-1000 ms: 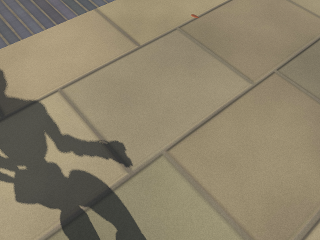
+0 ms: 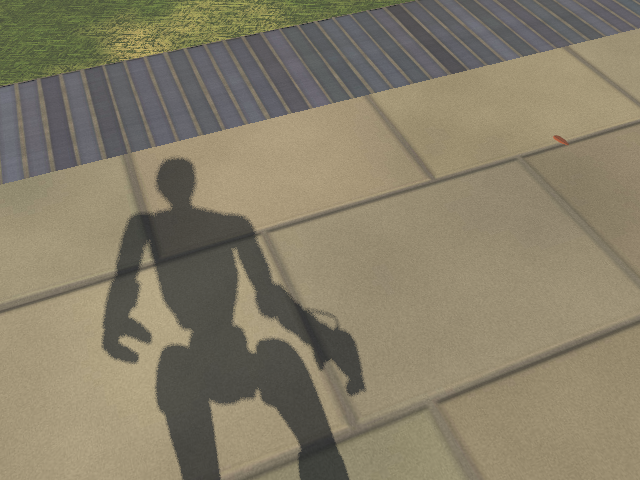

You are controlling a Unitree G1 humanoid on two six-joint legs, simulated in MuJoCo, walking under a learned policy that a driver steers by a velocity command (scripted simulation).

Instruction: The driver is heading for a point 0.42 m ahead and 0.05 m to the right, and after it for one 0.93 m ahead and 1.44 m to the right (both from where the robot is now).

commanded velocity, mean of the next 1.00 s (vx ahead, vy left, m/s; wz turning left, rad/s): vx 0.30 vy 0.00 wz -0.18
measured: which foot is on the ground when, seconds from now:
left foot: down 0.00-0.08, up 0.10-0.54, down 0.56-1.00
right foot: up 0.00-0.06, down 0.08-0.58, up 0.60-1.00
